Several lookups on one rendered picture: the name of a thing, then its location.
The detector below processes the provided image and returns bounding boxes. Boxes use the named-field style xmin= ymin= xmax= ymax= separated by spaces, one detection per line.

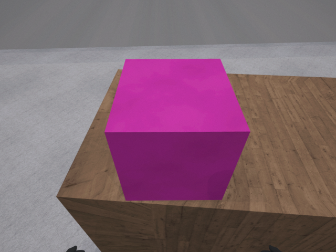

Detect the carton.
xmin=104 ymin=59 xmax=250 ymax=201

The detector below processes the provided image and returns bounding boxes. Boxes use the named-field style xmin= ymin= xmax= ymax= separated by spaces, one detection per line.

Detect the pedestal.
xmin=56 ymin=69 xmax=336 ymax=252

